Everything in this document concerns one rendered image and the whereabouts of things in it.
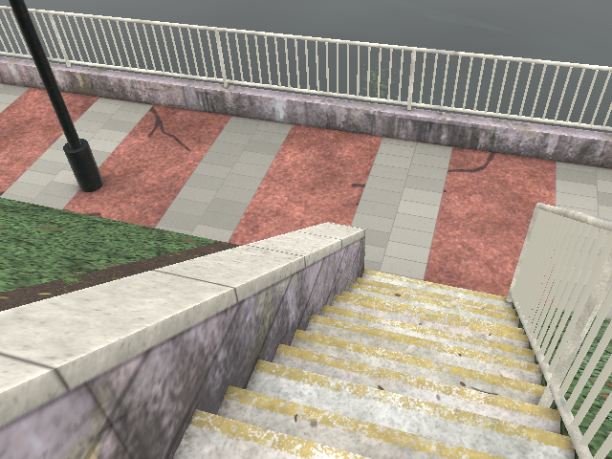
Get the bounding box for stairs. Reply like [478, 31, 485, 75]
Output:
[173, 269, 575, 459]

